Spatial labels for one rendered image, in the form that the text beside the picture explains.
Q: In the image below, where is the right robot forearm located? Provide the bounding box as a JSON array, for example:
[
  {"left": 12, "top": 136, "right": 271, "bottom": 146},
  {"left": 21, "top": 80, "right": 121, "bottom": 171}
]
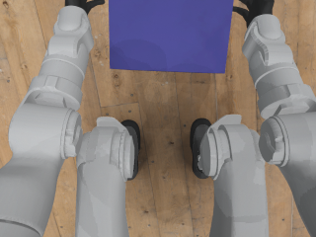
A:
[{"left": 242, "top": 14, "right": 316, "bottom": 119}]

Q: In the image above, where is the right robot hand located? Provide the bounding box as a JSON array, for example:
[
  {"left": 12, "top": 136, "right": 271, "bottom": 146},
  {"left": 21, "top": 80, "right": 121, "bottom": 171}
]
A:
[{"left": 232, "top": 0, "right": 275, "bottom": 29}]

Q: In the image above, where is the right robot foot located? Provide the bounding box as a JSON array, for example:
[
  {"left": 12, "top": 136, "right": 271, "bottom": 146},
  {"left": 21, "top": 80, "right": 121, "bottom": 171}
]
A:
[{"left": 190, "top": 118, "right": 211, "bottom": 179}]

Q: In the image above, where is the left robot forearm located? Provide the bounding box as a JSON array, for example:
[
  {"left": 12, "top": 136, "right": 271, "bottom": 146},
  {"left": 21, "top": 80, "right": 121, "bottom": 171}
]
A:
[{"left": 8, "top": 5, "right": 95, "bottom": 151}]

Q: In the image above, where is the left robot hand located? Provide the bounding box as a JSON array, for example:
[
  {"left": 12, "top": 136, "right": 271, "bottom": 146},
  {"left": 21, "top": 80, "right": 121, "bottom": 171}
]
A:
[{"left": 64, "top": 0, "right": 106, "bottom": 16}]

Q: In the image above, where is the robot left upper arm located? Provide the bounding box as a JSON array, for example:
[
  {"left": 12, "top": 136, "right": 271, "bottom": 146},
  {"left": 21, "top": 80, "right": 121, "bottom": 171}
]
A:
[{"left": 0, "top": 103, "right": 83, "bottom": 237}]

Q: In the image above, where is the carton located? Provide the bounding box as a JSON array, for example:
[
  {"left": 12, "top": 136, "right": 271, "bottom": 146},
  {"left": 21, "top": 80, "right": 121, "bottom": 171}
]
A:
[{"left": 109, "top": 0, "right": 234, "bottom": 74}]

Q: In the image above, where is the left robot thigh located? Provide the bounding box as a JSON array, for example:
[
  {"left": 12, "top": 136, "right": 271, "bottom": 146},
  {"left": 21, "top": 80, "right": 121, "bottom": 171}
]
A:
[{"left": 75, "top": 126, "right": 134, "bottom": 237}]

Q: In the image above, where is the robot right upper arm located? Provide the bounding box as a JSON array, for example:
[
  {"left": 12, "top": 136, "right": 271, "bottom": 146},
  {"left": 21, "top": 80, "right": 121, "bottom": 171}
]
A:
[{"left": 258, "top": 112, "right": 316, "bottom": 237}]

